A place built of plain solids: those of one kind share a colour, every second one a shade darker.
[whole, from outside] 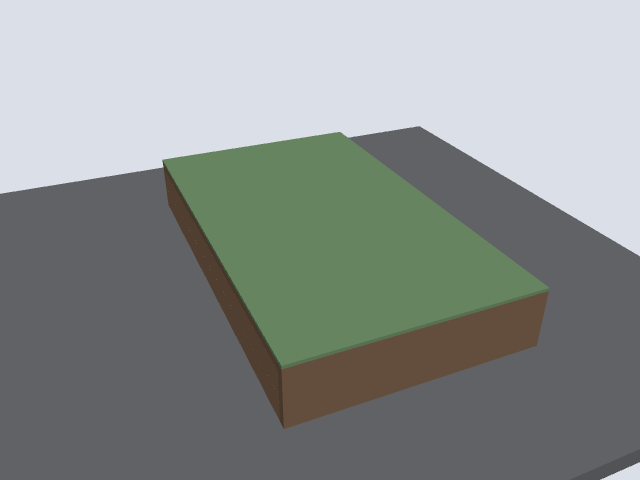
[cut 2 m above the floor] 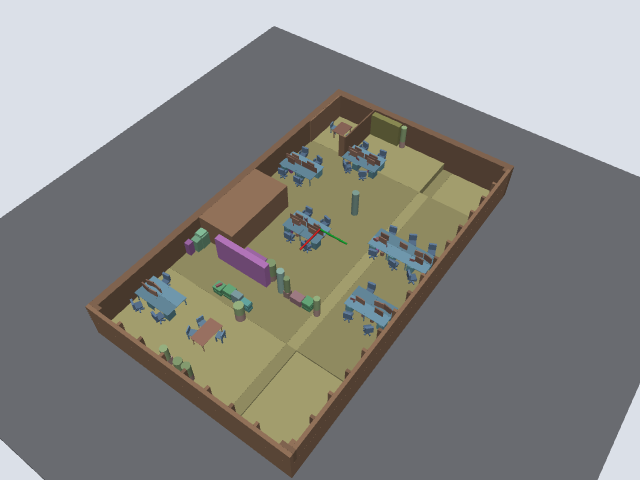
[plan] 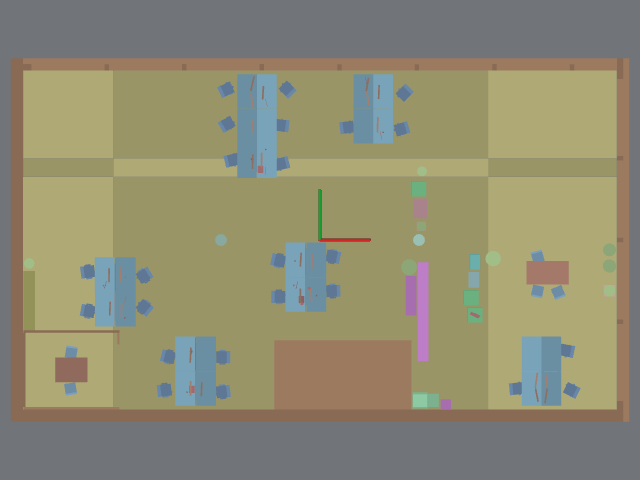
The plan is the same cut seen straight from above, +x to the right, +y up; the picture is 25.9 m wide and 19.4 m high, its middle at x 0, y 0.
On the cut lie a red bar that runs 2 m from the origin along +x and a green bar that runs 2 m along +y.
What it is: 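An open-plan office floor, part of it under refit; desks in benches, packed with the room that their use needs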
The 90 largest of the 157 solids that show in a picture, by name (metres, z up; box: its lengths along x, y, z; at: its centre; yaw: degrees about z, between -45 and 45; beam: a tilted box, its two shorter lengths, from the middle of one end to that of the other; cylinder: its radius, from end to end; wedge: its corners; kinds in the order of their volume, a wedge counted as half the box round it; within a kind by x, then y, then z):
{
 "floor_1": {"box": [3.65, 9.4, 0.81], "at": [-10.18, -2.15, 0.36]},
 "floor_2": {"box": [3.65, 0.75, 0.22], "at": [-10.18, 2.93, 0.06]},
 "floor_3": {"box": [3.65, 3.55, 0.22], "at": [-10.18, 5.08, 0.06]},
 "floor_4": {"box": [15.15, 9.4, 0.81], "at": [-0.78, -2.15, 0.36]},
 "floor_5": {"box": [15.15, 3.55, 0.81], "at": [-0.78, 5.08, 0.36]},
 "floor_6": {"box": [15.15, 0.75, 0.81], "at": [-0.77, 2.92, 0.36]},
 "floor_7": {"box": [5.2, 9.4, 0.81], "at": [9.4, -2.15, 0.36]},
 "floor_8": {"box": [5.2, 0.75, 0.81], "at": [9.4, 2.92, 0.36]},
 "floor_9": {"box": [5.2, 3.55, 0.72], "at": [9.4, 5.08, 0.31]},
 "wall_1": {"box": [0.5, 14.7, 3.65], "at": [-12.25, 0.0, 1.77]},
 "wall_2": {"box": [0.1, 3.0, 2.84], "at": [-11.95, -5.25, 2.18]},
 "wall_3": {"box": [0.34, 0.26, 1.51], "at": [-11.83, 6.98, 2.37]},
 "wall_4": {"box": [3.9, 0.1, 2.84], "at": [-10.05, -6.8, 2.18]},
 "wall_5": {"box": [3.9, 0.1, 2.84], "at": [-10.05, -3.7, 2.18]},
 "wall_6": {"box": [0.1, 0.47, 2.84], "at": [-8.15, -3.99, 2.18]},
 "wall_7": {"box": [24.0, 0.5, 3.65], "at": [0.0, -7.1, 1.77]},
 "wall_8": {"box": [24.0, 0.5, 1.66], "at": [0.0, 7.1, 0.78]},
 "wall_9": {"box": [24.0, 0.5, 0.48], "at": [0.0, 7.1, 3.36]},
 "wall_10": {"box": [24.0, 0.24, 1.51], "at": [0.0, 7.23, 2.37]},
 "wall_11": {"box": [5.55, 2.8, 2.84], "at": [0.93, -5.45, 2.18]},
 "wall_12": {"box": [0.34, 0.26, 1.51], "at": [11.83, 6.98, 2.37]},
 "wall_13": {"box": [0.26, 0.84, 1.51], "at": [12.13, -6.93, 2.37]},
 "wall_14": {"box": [0.26, 0.84, 1.51], "at": [12.13, 6.93, 2.37]},
 "wall_15": {"box": [0.5, 14.7, 1.66], "at": [12.25, 0.0, 0.78]},
 "wall_16": {"box": [0.24, 14.7, 1.51], "at": [12.38, 0.0, 2.37]},
 "roof_1": {"box": [25.0, 14.7, 0.2], "at": [0.0, 0.0, 3.7]},
 "store_1": {"box": [0.44, 1.6, 1.53], "at": [3.68, -2.25, 1.53]},
 "store_2": {"box": [0.44, 4.0, 1.95], "at": [4.17, -2.9, 1.74]},
 "store_3": {"box": [0.42, 0.4, 1.03], "at": [5.09, -6.63, 1.28]},
 "lockers_1": {"box": [0.48, 2.4, 1.83], "at": [-11.76, -2.45, 1.68]},
 "plant_1": {"cylinder": 0.21, "from": [-11.75, -0.95, 1.33], "to": [-11.75, -0.95, 2.59]},
 "plant_2": {"cylinder": 0.32, "from": [3.6, -1.1, 1.27], "to": [3.6, -1.1, 2.3]},
 "plant_3": {"cylinder": 0.19, "from": [4.1, 0.55, 1.33], "to": [4.1, 0.55, 2.59]},
 "plant_4": {"cylinder": 0.2, "from": [4.12, 2.77, 1.43], "to": [4.12, 2.77, 2.41]},
 "plant_5": {"cylinder": 0.31, "from": [7.0, -0.75, 1.39], "to": [7.0, -0.75, 2.09]},
 "plant_6": {"cylinder": 0.24, "from": [11.7, -2.05, 1.4], "to": [11.7, -2.05, 2.4]},
 "plant_7": {"cylinder": 0.27, "from": [11.7, -1.05, 1.33], "to": [11.7, -1.05, 2.08]},
 "plant_8": {"cylinder": 0.26, "from": [11.7, -0.4, 1.37], "to": [11.7, -0.4, 2.22]},
 "column_1": {"cylinder": 0.24, "from": [-4.0, 0.0, 0.76], "to": [-4.0, 0.0, 3.6]},
 "column_2": {"cylinder": 0.24, "from": [4.0, 0.0, 0.76], "to": [4.0, 0.0, 3.6]},
 "desk_1": {"box": [0.8, 1.4, 0.032], "at": [-8.7, -2.8, 1.49]},
 "desk_2": {"box": [0.8, 1.4, 0.032], "at": [-8.7, -1.4, 1.49]},
 "desk_3": {"box": [0.8, 1.4, 0.032], "at": [-7.85, -2.8, 1.49]},
 "desk_4": {"box": [0.8, 1.4, 0.032], "at": [-7.85, -1.4, 1.49]},
 "desk_5": {"box": [0.8, 1.4, 0.032], "at": [-5.45, -6.0, 1.49]},
 "desk_6": {"box": [0.8, 1.4, 0.032], "at": [-5.45, -4.6, 1.49]},
 "desk_7": {"box": [0.8, 1.4, 0.032], "at": [-4.6, -6.0, 1.49]},
 "desk_8": {"box": [0.8, 1.4, 0.032], "at": [-4.6, -4.6, 1.49]},
 "desk_9": {"box": [0.8, 1.4, 0.032], "at": [-2.95, 3.2, 1.5]},
 "desk_10": {"box": [0.8, 1.4, 0.032], "at": [-2.95, 4.6, 1.5]},
 "desk_11": {"box": [0.8, 1.4, 0.032], "at": [-2.95, 6.0, 1.5]},
 "desk_12": {"box": [0.8, 1.4, 0.032], "at": [-2.15, 3.2, 1.5]},
 "desk_13": {"box": [0.8, 1.4, 0.032], "at": [-2.15, 4.6, 1.5]},
 "desk_14": {"box": [0.8, 1.4, 0.032], "at": [-2.15, 6.0, 1.5]},
 "desk_15": {"box": [0.8, 1.4, 0.032], "at": [-1.0, -2.2, 1.49]},
 "desk_16": {"box": [0.8, 1.4, 0.032], "at": [-1.0, -0.8, 1.49]},
 "desk_17": {"box": [0.8, 1.4, 0.032], "at": [-0.15, -2.2, 1.49]},
 "desk_18": {"box": [0.8, 1.4, 0.032], "at": [-0.15, -0.8, 1.49]},
 "desk_19": {"box": [0.8, 1.4, 0.032], "at": [1.75, 4.6, 1.5]},
 "desk_20": {"box": [0.8, 1.4, 0.032], "at": [1.75, 6.0, 1.5]},
 "desk_21": {"box": [0.8, 1.4, 0.032], "at": [2.55, 4.6, 1.5]},
 "desk_22": {"box": [0.8, 1.4, 0.032], "at": [2.55, 6.0, 1.5]},
 "desk_23": {"box": [0.8, 1.4, 0.032], "at": [8.55, -6.0, 1.5]},
 "desk_24": {"box": [0.8, 1.4, 0.032], "at": [8.55, -4.6, 1.5]},
 "desk_25": {"box": [0.8, 1.4, 0.032], "at": [9.35, -6.0, 1.5]},
 "desk_26": {"box": [0.8, 1.4, 0.032], "at": [9.35, -4.6, 1.5]},
 "copier_1": {"box": [0.58, 0.52, 0.14], "at": [4.05, -6.49, 1.85]},
 "copier_2": {"box": [0.62, 0.66, 1.02], "at": [4.05, -6.48, 1.27]},
 "copier_3": {"box": [0.44, 0.54, 0.96], "at": [4.58, -6.48, 1.24]},
 "pedestal_1": {"box": [0.56, 0.42, 0.56], "at": [-7.8, -2.4, 1.05]},
 "pedestal_2": {"box": [0.56, 0.42, 0.56], "at": [-7.8, -1.0, 1.05]},
 "pedestal_3": {"box": [0.56, 0.42, 0.56], "at": [-0.1, -0.4, 1.05]},
 "pedestal_4": {"box": [0.56, 0.42, 0.56], "at": [9.4, -4.2, 1.05]},
 "tub_1": {"box": [0.38, 0.38, 0.57], "at": [4.1, 0.55, 1.05]},
 "tub_2": {"cylinder": 0.2, "from": [4.12, 2.77, 0.76], "to": [4.12, 2.77, 1.43]},
 "tub_3": {"cylinder": 0.31, "from": [7.0, -0.75, 0.76], "to": [7.0, -0.75, 1.39]},
 "chair_1": {"box": [0.14, 0.49, 0.5], "at": [-3.99, 5.98, 1.47], "yaw": 24.7},
 "chair_2": {"box": [0.14, 0.49, 0.5], "at": [-3.95, 4.57, 1.47], "yaw": 30.1},
 "chair_3": {"box": [0.49, 0.14, 0.5], "at": [-1.16, 5.93, 1.47], "yaw": 44.3},
 "chair_4": {"box": [0.14, 0.49, 0.5], "at": [0.87, 4.52, 1.47], "yaw": 7.4},
 "chair_5": {"box": [0.14, 0.49, 0.5], "at": [3.52, 4.55, 1.47], "yaw": 16.3},
 "chair_6": {"box": [0.14, 0.49, 0.5], "at": [3.57, 6.11, 1.47], "yaw": 45.0},
 "chair_7": {"box": [0.14, 0.49, 0.5], "at": [7.73, -6.03, 1.47], "yaw": 5.8},
 "chair_8": {"box": [0.14, 0.49, 0.5], "at": [10.2, -4.52, 1.47], "yaw": -11.4},
 "crate_1": {"box": [0.56, 0.8, 0.52], "at": [4.05, 1.28, 1.02]},
 "chest_1": {"box": [0.44, 0.64, 0.81], "at": [6.22, -1.61, 1.17]},
 "stack_1": {"box": [0.6, 0.6, 0.16], "at": [3.99, 2.06, 1.32]},
 "stack_2": {"box": [0.6, 0.6, 0.13], "at": [6.11, -2.34, 1.31]},
 "table_1": {"box": [1.3, 1.0, 0.04], "at": [-10.05, -5.25, 1.48]},
 "table_2": {"box": [1.7, 0.95, 0.03], "at": [9.2, -1.32, 1.49]}
}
